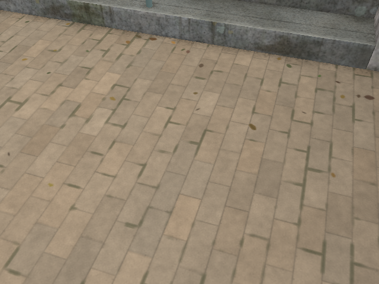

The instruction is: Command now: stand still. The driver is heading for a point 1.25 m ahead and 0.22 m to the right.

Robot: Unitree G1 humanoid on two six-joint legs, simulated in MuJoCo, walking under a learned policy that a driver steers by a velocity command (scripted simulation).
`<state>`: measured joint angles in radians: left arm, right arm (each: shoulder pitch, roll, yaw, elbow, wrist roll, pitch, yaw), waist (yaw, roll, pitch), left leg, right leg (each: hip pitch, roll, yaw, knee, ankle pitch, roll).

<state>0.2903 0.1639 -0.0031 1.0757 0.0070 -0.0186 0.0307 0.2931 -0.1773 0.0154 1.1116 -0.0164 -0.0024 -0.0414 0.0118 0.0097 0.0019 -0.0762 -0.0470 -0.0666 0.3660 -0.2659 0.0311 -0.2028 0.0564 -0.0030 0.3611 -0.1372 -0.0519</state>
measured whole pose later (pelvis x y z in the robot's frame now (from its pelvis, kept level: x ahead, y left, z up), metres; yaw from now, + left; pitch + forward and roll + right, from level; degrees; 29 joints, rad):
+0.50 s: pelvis +0.08 -0.02 -0.01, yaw +0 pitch +0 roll +0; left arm 0.23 0.21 0.04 0.98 0.01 -0.07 -0.02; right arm 0.50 -0.20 -0.04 1.13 -0.02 -0.06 -0.03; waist -0.04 0.03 -0.03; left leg 0.04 -0.03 -0.10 0.30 -0.35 0.03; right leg -0.35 0.00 -0.05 0.60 -0.32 -0.08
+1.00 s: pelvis +0.33 -0.03 -0.02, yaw +0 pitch +1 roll -1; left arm 0.48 0.17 0.01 1.09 0.01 -0.10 0.02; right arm 0.00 -0.19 -0.04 0.87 -0.03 -0.06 0.02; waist 0.05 0.01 0.06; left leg -0.52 0.00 0.09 0.55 -0.09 0.11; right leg 0.17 0.05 -0.05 0.26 -0.43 -0.04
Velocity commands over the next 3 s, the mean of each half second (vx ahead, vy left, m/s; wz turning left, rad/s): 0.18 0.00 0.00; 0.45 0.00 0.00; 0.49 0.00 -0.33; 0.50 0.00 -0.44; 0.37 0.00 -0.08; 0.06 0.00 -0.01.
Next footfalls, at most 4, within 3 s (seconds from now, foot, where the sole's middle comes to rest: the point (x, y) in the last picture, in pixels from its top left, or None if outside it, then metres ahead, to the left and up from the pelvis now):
0.54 right None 0.18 -0.13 -0.78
1.02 left None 0.52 0.05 -0.78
1.56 right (237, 223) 0.79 -0.14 -0.78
2.10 left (230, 154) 1.16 -0.14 -0.78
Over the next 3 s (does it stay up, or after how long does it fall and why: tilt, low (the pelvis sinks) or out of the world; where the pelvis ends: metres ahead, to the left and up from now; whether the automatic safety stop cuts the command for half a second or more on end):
stays up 1.17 -0.24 0.00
